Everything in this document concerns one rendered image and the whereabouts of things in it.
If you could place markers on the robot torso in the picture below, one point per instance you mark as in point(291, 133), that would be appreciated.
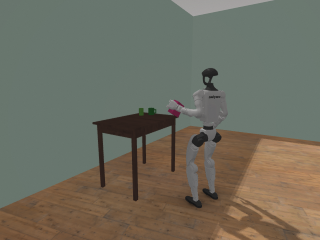
point(211, 104)

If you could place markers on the right robot upper arm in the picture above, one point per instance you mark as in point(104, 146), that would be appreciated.
point(223, 105)

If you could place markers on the left robot upper arm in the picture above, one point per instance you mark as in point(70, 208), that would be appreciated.
point(198, 102)

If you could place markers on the sponge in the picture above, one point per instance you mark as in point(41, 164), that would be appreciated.
point(174, 112)

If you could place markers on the robot right thigh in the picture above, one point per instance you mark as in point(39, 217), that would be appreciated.
point(209, 150)

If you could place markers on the left robot hand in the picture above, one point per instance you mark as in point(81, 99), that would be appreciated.
point(172, 105)

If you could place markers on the table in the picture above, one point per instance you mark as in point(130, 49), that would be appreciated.
point(134, 126)

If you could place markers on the robot right forearm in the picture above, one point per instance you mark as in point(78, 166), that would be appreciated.
point(219, 120)

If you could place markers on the robot left forearm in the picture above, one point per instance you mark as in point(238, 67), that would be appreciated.
point(187, 111)

